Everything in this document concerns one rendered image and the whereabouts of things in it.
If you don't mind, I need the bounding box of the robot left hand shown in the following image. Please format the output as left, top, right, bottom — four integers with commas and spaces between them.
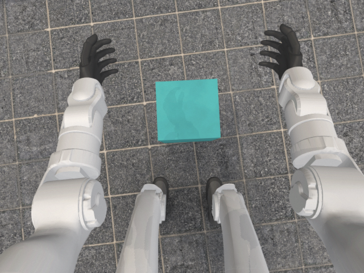
79, 34, 118, 86

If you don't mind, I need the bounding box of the robot left thigh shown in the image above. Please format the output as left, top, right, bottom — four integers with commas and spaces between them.
115, 190, 166, 273

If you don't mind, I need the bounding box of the robot right shin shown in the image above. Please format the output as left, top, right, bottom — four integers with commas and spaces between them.
212, 184, 244, 215

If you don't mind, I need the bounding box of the carton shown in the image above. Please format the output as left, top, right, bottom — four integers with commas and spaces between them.
155, 78, 221, 143

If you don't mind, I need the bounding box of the left robot forearm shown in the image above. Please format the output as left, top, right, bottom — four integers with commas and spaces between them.
31, 77, 107, 227

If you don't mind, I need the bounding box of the robot right upper arm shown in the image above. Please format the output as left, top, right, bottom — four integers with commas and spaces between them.
289, 166, 364, 273

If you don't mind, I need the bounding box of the robot right hand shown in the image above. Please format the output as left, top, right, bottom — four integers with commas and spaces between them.
259, 24, 303, 80

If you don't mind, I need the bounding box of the right robot forearm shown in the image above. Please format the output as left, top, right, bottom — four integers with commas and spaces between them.
278, 67, 364, 176

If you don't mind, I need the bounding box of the robot left upper arm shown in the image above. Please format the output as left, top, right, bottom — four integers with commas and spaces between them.
0, 177, 107, 273

